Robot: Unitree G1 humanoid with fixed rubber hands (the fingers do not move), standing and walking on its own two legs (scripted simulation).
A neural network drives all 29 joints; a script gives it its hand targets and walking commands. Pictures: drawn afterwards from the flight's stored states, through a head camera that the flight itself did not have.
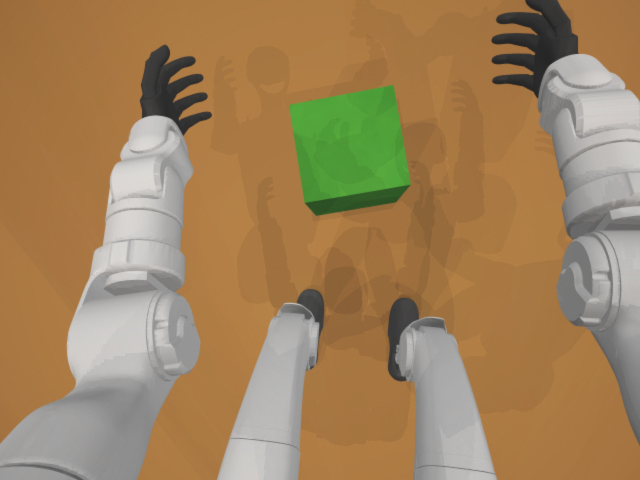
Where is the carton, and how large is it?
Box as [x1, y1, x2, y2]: [289, 85, 410, 215]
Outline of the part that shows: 393,85 289,105 304,201 316,215 394,202 410,184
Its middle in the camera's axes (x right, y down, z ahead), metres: +0.06 -0.19 +0.88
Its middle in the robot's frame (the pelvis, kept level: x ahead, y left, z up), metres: +0.55 +0.06 -0.54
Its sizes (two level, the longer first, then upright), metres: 0.210 0.200 0.250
